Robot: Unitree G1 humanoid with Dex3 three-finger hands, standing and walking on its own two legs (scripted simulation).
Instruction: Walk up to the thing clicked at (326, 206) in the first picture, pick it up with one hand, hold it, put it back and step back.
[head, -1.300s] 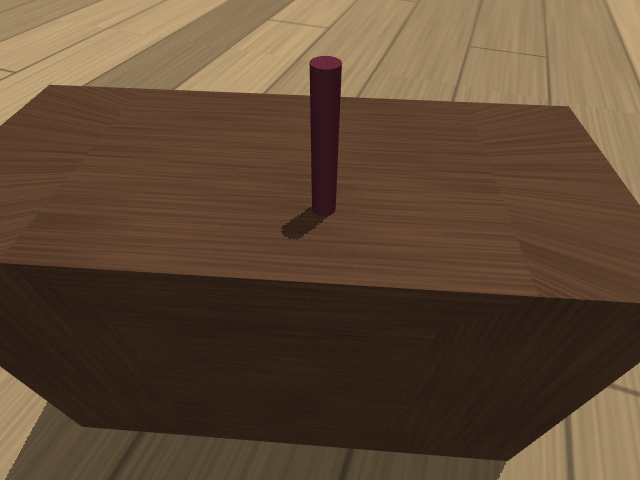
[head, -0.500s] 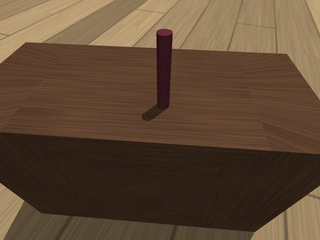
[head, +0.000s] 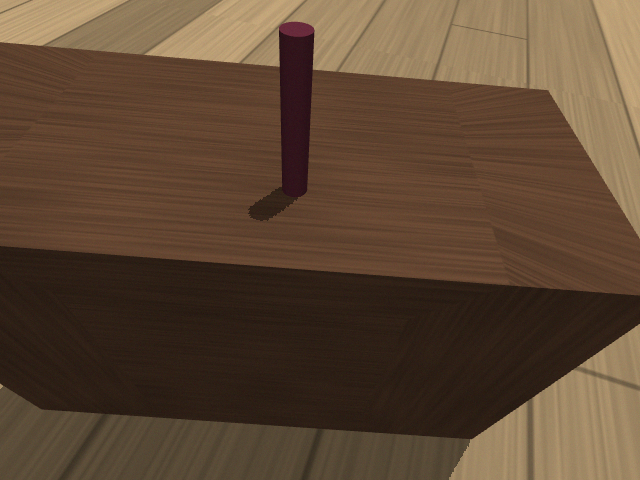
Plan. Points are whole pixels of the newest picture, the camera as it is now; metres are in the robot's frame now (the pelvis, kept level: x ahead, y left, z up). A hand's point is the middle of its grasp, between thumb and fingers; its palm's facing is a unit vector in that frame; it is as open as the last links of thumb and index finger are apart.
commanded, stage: walk up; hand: left
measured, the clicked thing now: (295, 122) +0.56 +0.07 +0.15
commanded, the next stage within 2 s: stand in 2.00 s
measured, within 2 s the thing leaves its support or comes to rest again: neither
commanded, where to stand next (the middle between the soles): +0.08 -0.13 m, yaw -2 degrees
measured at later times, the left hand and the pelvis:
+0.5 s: hand out of the picture +0.11 +0.14 -0.18, palm faces -0.06 -0.95 -0.29, open 7.4 cm; pelvis +0.03 -0.11 -0.02, yaw -3 degrees
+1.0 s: hand (246, 469) +0.18 +0.11 -0.13, palm faces -0.03 -0.93 -0.37, open 7.4 cm; pelvis +0.05 -0.14 +0.01, yaw -2 degrees
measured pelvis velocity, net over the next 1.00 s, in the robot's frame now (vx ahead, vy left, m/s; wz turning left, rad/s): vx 0.05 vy -0.14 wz -0.04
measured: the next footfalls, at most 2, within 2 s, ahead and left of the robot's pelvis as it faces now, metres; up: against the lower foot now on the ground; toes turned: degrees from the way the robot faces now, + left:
right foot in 0.14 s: +0.09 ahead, -0.26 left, +0.00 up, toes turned -2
left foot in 0.38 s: +0.10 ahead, +0.00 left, +0.00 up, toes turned -1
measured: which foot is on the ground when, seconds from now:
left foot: down 0.00-0.16, up 0.18-0.36, down 0.38-1.00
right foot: up 0.00-0.12, down 0.14-1.00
